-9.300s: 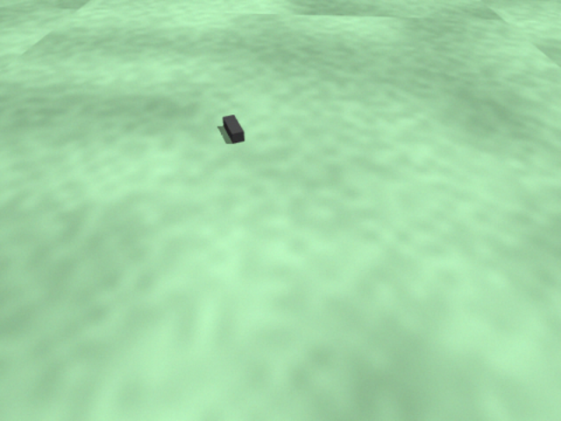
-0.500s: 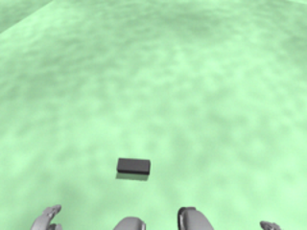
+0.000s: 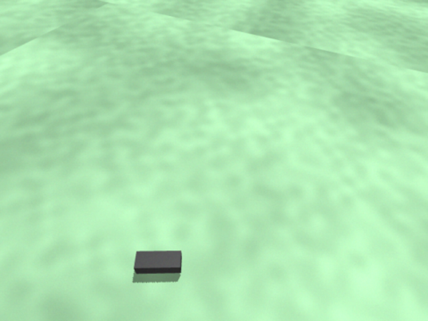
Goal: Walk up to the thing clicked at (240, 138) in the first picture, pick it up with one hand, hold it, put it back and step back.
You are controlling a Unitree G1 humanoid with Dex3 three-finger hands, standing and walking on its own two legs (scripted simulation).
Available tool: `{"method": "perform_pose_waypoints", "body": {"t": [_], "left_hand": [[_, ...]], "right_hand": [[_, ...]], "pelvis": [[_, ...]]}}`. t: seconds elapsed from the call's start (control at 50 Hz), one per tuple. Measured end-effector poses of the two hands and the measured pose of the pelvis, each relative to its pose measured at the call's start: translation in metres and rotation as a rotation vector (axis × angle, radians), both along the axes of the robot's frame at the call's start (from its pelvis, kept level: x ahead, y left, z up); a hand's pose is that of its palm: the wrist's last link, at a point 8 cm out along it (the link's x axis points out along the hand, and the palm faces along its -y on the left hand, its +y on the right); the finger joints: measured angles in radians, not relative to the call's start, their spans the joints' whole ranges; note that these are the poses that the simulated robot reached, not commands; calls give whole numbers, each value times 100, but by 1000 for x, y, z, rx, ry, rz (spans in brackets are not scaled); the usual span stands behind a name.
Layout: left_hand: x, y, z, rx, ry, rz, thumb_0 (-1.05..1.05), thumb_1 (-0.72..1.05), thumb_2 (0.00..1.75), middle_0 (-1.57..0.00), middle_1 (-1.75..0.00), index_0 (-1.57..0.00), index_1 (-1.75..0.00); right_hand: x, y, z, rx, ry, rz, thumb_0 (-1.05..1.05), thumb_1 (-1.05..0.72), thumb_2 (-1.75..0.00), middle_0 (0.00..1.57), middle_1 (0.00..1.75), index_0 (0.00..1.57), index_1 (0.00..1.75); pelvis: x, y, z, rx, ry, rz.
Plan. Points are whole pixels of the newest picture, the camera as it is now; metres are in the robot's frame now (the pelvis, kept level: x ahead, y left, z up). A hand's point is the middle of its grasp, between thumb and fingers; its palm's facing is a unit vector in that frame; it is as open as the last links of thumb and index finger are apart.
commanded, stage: walk up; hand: left
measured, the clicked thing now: (158, 262) +0.52 +0.19 -0.73
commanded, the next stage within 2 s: none
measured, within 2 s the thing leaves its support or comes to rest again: neither
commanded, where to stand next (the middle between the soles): +0.09 -0.02 m, yaw +0 degrees
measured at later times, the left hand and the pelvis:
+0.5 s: hand out of the picture +0.15 +0.27 -0.16, palm faces +0.02 -0.92 -0.40, open 7.4 cm; pelvis +0.04 +0.00 -0.01, yaw +1 degrees
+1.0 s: hand out of the picture +0.00 +0.27 -0.13, palm faces +0.03 -0.89 -0.45, open 7.4 cm; pelvis -0.03 -0.01 +0.00, yaw +2 degrees
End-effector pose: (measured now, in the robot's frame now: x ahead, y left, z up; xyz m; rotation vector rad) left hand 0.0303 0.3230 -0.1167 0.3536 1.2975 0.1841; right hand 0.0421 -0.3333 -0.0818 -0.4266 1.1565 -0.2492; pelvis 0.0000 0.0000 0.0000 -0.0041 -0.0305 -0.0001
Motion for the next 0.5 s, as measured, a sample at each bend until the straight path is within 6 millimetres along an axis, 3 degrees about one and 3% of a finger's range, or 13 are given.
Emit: {"method": "perform_pose_waypoints", "body": {"t": [0.1,0.18,0.28,0.36,0.42,0.5], "left_hand": [[42,-24,15,15,-153,-25,1,90,90,-20,-30,-20,-30],[55,-33,33,27,-192,-25,0,90,89,-21,-30,-20,-30],[65,-27,43,69,-169,-31,0,90,89,-21,-30,-20,-30],[79,-17,32,76,-161,-14,0,90,90,-21,-30,-20,-30],[95,-7,13,64,-161,6,0,90,90,-21,-30,-20,-30],[110,-7,-3,42,-164,19,0,90,90,-20,-30,-20,-30]], "right_hand": [[6,-18,-17,33,44,-31,0,-90,-90,20,30,21,30],[34,-10,-18,83,0,-21,1,-90,-90,20,30,21,30],[68,5,-25,128,-50,-2,1,-90,-90,20,30,21,30],[85,22,-36,138,-19,9,1,-90,-90,20,30,21,30],[93,33,-45,121,1,19,0,-90,-90,20,30,21,30],[96,44,-43,110,7,33,0,-90,-90,20,30,21,30]], "pelvis": [[16,-17,-2,-20,-27,18],[30,-21,7,13,-34,-4],[42,-16,9,7,-38,-2],[49,-8,1,-4,-39,8],[54,0,-11,-2,-34,23],[42,4,-14,7,-40,21]]}}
